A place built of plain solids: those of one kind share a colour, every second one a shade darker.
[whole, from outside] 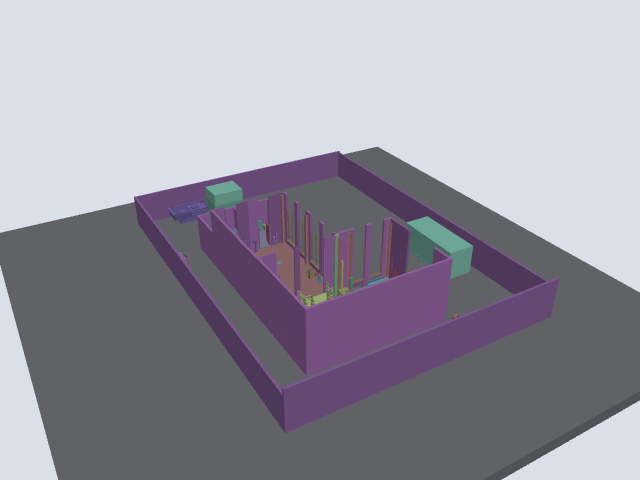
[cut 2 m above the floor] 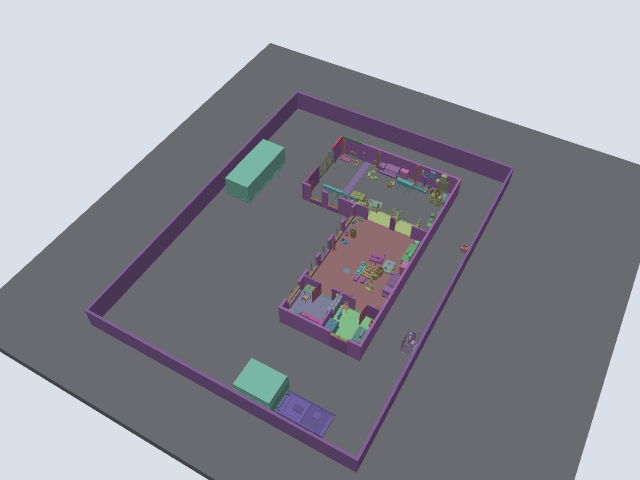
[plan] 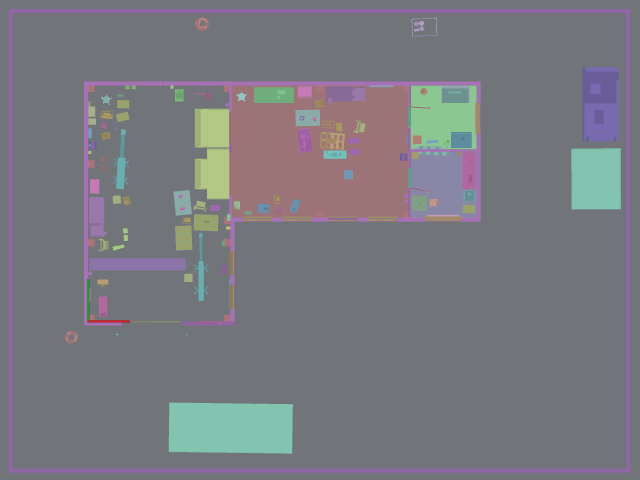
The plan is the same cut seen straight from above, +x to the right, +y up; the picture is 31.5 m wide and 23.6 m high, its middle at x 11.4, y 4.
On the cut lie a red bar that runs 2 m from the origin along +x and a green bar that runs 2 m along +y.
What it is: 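A firm's repair and maintenance workshop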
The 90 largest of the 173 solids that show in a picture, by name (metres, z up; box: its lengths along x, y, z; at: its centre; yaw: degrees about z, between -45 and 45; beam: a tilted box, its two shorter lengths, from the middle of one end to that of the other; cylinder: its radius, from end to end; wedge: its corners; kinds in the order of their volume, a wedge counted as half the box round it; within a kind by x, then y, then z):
{
 "beyond_container_1": {"box": [5.99, 2.32, 2.59], "at": [7.0, -5.25, 1.24], "yaw": -0.7},
 "beyond_container_2": {"box": [6.06, 2.4, 2.65], "at": [7.0, -5.25, 1.27], "yaw": -0.7},
 "beyond_container_3": {"box": [6.06, 0.08, 0.23], "at": [7.01, -6.43, 0.06], "yaw": -0.7},
 "beyond_container_4": {"box": [6.06, 0.08, 0.23], "at": [7.04, -4.07, 0.06], "yaw": -0.7},
 "beyond_container_5": {"box": [0.02, 3.0, 1.48], "at": [23.79, 7.0, 0.68], "yaw": 0.2},
 "beyond_container_6": {"box": [2.32, 2.93, 2.59], "at": [24.98, 6.98, 1.24], "yaw": 0.2},
 "beyond_container_7": {"box": [0.02, 3.0, 1.48], "at": [26.17, 7.01, 0.68], "yaw": 0.2},
 "yard_bound_1": {"box": [0.2, 22.81, 3.56], "at": [-3.81, 3.96, 1.73]},
 "yard_bound_2": {"box": [30.57, 0.2, 2.86], "at": [11.37, -7.34, 1.38]},
 "yard_bound_3": {"box": [30.57, 0.2, 2.98], "at": [11.37, 15.26, 1.44]},
 "yard_bound_4": {"box": [0.2, 22.81, 2.97], "at": [26.55, 3.96, 1.44]},
 "wall_1": {"box": [0.2, 12.0, 5.55], "at": [-0.1, 5.8, 2.73]},
 "wall_2": {"box": [1.86, 0.2, 5.55], "at": [0.72, -0.1, 2.73]},
 "wall_3": {"box": [7.2, 0.2, 5.55], "at": [3.4, 11.7, 2.73]},
 "wall_4": {"box": [2.56, 0.2, 5.55], "at": [5.92, -0.1, 2.73]},
 "wall_5": {"box": [0.06, 1.16, 5.55], "at": [6.97, 5.62, 2.73]},
 "wall_6": {"box": [0.06, 0.45, 5.55], "at": [6.97, 8.53, 2.73]},
 "wall_7": {"box": [0.06, 1.35, 5.55], "at": [6.97, 10.93, 2.73]},
 "wall_8": {"box": [0.06, 1.1, 5.46], "at": [7.03, 5.65, 2.68]},
 "wall_9": {"box": [0.06, 0.45, 5.46], "at": [7.03, 8.53, 2.68]},
 "wall_10": {"box": [0.06, 1.35, 5.46], "at": [7.03, 10.93, 2.68]},
 "wall_11": {"box": [0.2, 0.81, 5.55], "at": [7.1, 0.2, 2.73]},
 "wall_12": {"box": [0.2, 1.21, 0.5], "at": [7.1, 1.2, 0.2]},
 "wall_13": {"box": [0.2, 0.51, 5.55], "at": [7.1, 2.05, 2.73]},
 "wall_14": {"box": [0.2, 1.16, 0.5], "at": [7.1, 2.88, 0.2]},
 "wall_15": {"box": [0.2, 1.66, 5.55], "at": [7.1, 4.28, 2.73]},
 "wall_16": {"box": [0.61, 0.2, 5.46], "at": [7.3, 5.0, 2.68]},
 "wall_17": {"box": [0.51, 0.2, 5.46], "at": [9.3, 5.0, 2.68]},
 "wall_18": {"box": [0.81, 0.2, 5.46], "at": [11.4, 5.0, 2.68]},
 "wall_19": {"box": [8.8, 0.2, 5.46], "at": [11.4, 11.7, 2.68]},
 "wall_20": {"box": [1.46, 0.2, 1.01], "at": [12.53, 5.0, 0.46]},
 "wall_21": {"box": [0.51, 0.2, 5.46], "at": [13.5, 5.0, 2.68]},
 "wall_22": {"box": [0.61, 0.2, 5.46], "at": [15.5, 5.0, 2.68]},
 "wall_23": {"box": [0.06, 1.41, 5.46], "at": [15.77, 5.8, 2.68]},
 "wall_24": {"box": [0.06, 0.86, 5.46], "at": [15.77, 8.03, 2.68]},
 "wall_25": {"box": [0.06, 1.17, 5.46], "at": [15.77, 8.92, 2.68]},
 "wall_26": {"box": [0.06, 1.0, 5.46], "at": [15.77, 11.1, 2.68]},
 "wall_27": {"box": [0.06, 1.41, 3.36], "at": [15.83, 5.8, 1.63]},
 "wall_28": {"box": [0.06, 0.81, 3.36], "at": [15.83, 8.0, 1.63]},
 "wall_29": {"box": [0.06, 1.1, 3.36], "at": [15.83, 8.95, 1.63]},
 "wall_30": {"box": [0.06, 1.0, 3.36], "at": [15.83, 11.1, 1.63]},
 "wall_31": {"box": [0.76, 0.2, 3.36], "at": [16.18, 5.0, 1.63]},
 "wall_32": {"box": [3.3, 0.06, 3.36], "at": [17.45, 8.37, 1.63]},
 "wall_33": {"box": [3.3, 0.06, 3.36], "at": [17.45, 8.43, 1.63]},
 "wall_34": {"box": [3.5, 0.2, 3.36], "at": [17.55, 11.7, 1.63]},
 "wall_35": {"box": [0.96, 0.2, 3.36], "at": [18.82, 5.0, 1.63]},
 "wall_36": {"box": [0.2, 3.5, 3.36], "at": [19.2, 6.65, 1.63]},
 "wall_37": {"box": [0.2, 0.86, 3.36], "at": [19.2, 8.82, 1.63]},
 "wall_38": {"box": [0.2, 1.51, 1.66], "at": [19.2, 10.0, 0.78]},
 "wall_39": {"box": [0.2, 1.06, 3.36], "at": [19.2, 11.28, 1.63]},
 "raised_floor_hall_1": {"box": [8.93, 6.63, 0.56], "at": [11.4, 8.35, 0.23]},
 "raised_floor_mess_1": {"box": [3.43, 3.43, 0.56], "at": [17.45, 6.75, 0.23]},
 "raised_floor_office_1": {"box": [3.43, 3.33, 0.56], "at": [17.45, 10.0, 0.23]},
 "beyond_skip_1": {"box": [1.64, 0.29, 0.39], "at": [25.2, 9.12, 0.87], "yaw": -0.2},
 "beyond_skip_2": {"box": [1.65, 1.4, 0.58], "at": [25.2, 9.97, 0.77], "yaw": -0.2},
 "beyond_skip_3": {"box": [1.3, 2.18, 0.85], "at": [25.21, 10.68, 0.37], "yaw": -0.2},
 "beyond_skip_4": {"box": [1.65, 1.65, 0.49], "at": [25.21, 11.53, 0.82], "yaw": -0.2},
 "door_landing_1": {"box": [0.32, 1.5, 0.22], "at": [5.4, 7.25, 0.06]},
 "door_landing_2": {"box": [0.32, 1.9, 0.22], "at": [5.4, 9.5, 0.06]},
 "door_landing_3": {"box": [0.32, 1.5, 0.39], "at": [5.7, 7.25, 0.14]},
 "door_landing_4": {"box": [0.32, 1.9, 0.39], "at": [5.7, 9.5, 0.14]},
 "door_landing_5": {"box": [1.1, 2.5, 0.56], "at": [6.39, 7.25, 0.23]},
 "door_landing_6": {"box": [1.1, 1.9, 0.56], "at": [6.39, 9.5, 0.23]},
 "plan_chest_small_1": {"box": [0.97, 0.69, 0.95], "at": [18.35, 8.87, 0.94]},
 "plan_chest_small_2": {"box": [1.02, 0.73, 0.38], "at": [18.36, 8.89, 1.18]},
 "tool_cabinet_1": {"box": [0.46, 0.7, 0.91], "at": [0.32, 6.63, 0.55]},
 "tool_cabinet_2": {"box": [0.7, 0.45, 0.89], "at": [10.65, 11.29, 1.07]},
 "fitters_bench_1": {"box": [0.52, 1.88, 0.15], "at": [0.35, 5.12, 0.11]},
 "fitters_bench_2": {"box": [0.65, 0.5, 0.39], "at": [0.45, 4.46, 0.62]},
 "fitters_bench_3": {"box": [1.29, 0.74, 0.09], "at": [12.35, 11.17, 1.38]},
 "fitters_bench_4": {"box": [0.5, 0.65, 0.39], "at": [13.35, 11.15, 1.14]},
 "hydraulic_cylinder_1": {"box": [0.39, 1.54, 0.4], "at": [1.61, 7.28, 0.83], "yaw": -3.3},
 "hydraulic_cylinder_2": {"box": [0.26, 1.97, 0.29], "at": [5.55, 1.99, 0.86], "yaw": 0.2},
 "pallet_1": {"box": [0.8, 1.2, 0.19], "at": [4.65, 5.83, 0.05], "yaw": 5.7},
 "pallet_2": {"box": [1.2, 0.8, 0.19], "at": [10.8, 10.0, 0.56], "yaw": 1.2},
 "pier_1": {"box": [0.17, 0.34, 5.55], "at": [6.92, 5.1, 2.73]},
 "workbench_1": {"box": [1.95, 0.12, 0.58], "at": [9.12, 11.45, 1.66]},
 "workbench_2": {"box": [1.97, 0.73, 0.12], "at": [9.14, 11.1, 1.2]},
 "fridge_low_1": {"box": [0.59, 0.55, 0.9], "at": [18.75, 6.17, 0.91]},
 "boiler_1": {"box": [0.11, 0.78, 1.28], "at": [0.06, 10.43, 0.59]},
 "boiler_2": {"box": [0.35, 0.5, 0.78], "at": [0.18, 10.31, 1.62]},
 "trench_plates_1": {"box": [4.75, 0.6, 0.07], "at": [2.42, 2.8, -0.01]},
 "desk_load_lived_1": {"box": [1.3, 0.72, 0.12], "at": [18.05, 11.09, 1.3]},
 "carton_1": {"box": [0.6, 0.4, 0.45], "at": [18.73, 5.52, 0.69], "yaw": -3.7},
 "kitchenette_1": {"box": [0.62, 1.79, 0.1], "at": [18.72, 7.41, 1.44]},
 "parts_trolley_1": {"box": [0.61, 1.11, 0.15], "at": [10.65, 8.88, 0.69], "yaw": 6.7},
 "radiator_1": {"box": [1.6, 0.1, 0.6], "at": [17.45, 5.19, 0.96]},
 "downpipe_1": {"box": [0.21, 0.14, 3.05], "at": [6.89, 4.59, 1.49]},
 "lean_sheets_1": {"box": [1.18, 0.06, 1.13], "at": [14.42, 11.57, 1.02]},
 "desk_tleg_1": {"box": [1.4, 0.8, 0.07], "at": [18.07, 11.15, 1.2]}
}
